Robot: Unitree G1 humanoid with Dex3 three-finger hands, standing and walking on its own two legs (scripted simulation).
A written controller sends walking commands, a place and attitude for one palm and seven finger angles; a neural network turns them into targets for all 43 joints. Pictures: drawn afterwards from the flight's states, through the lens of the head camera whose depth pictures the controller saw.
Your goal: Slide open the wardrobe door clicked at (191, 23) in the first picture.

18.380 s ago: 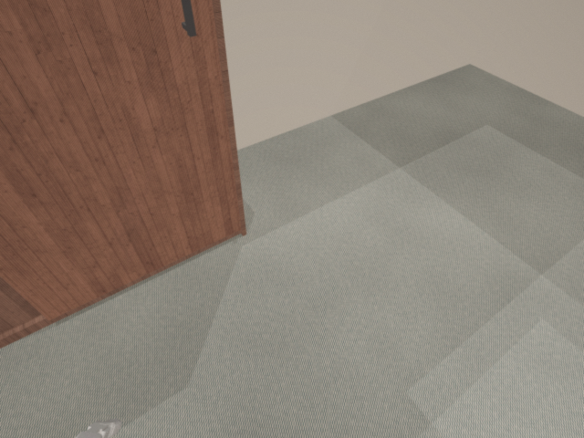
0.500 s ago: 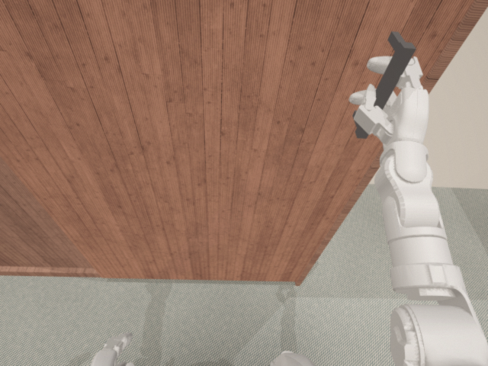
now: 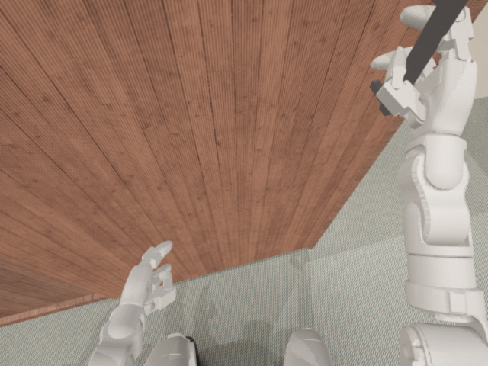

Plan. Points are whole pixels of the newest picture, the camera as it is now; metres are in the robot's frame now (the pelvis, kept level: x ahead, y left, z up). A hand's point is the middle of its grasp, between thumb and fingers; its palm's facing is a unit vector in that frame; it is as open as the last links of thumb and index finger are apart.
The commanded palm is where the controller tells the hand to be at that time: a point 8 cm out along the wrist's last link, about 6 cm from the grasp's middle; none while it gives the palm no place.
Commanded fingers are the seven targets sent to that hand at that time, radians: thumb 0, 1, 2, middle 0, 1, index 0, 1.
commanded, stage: step sideways, sliding the door along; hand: right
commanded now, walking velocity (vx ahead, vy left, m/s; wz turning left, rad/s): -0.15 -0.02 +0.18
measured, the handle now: (406, 54) +0.42 -0.25 +0.22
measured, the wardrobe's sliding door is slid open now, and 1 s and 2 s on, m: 0.00 0.20 0.38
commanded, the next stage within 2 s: none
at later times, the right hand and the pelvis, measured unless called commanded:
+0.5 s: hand (323, 96) +0.38 -0.14 +0.21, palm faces +0.41 +0.91 -0.01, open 6.6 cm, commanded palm +0.33 -0.09 +0.21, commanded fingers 0.00 -0.90 -0.90 0.45 1.40 0.45 1.40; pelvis +0.05 +0.05 +0.01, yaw +0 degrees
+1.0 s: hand (231, 122) +0.35 -0.03 +0.21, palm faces +0.09 +1.00 +0.00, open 6.4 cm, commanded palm +0.32 -0.02 +0.20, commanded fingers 0.00 -0.90 -0.90 0.45 1.40 0.45 1.40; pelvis +0.02 +0.09 +0.02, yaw +7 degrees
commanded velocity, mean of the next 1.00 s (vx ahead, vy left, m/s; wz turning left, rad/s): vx -0.21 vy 0.17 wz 0.17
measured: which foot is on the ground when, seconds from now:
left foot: down 0.00-0.16, up 0.18-0.42, down 0.44-0.64, up 0.66-1.00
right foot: down 0.00-0.00, up 0.02-0.14, down 0.16-1.00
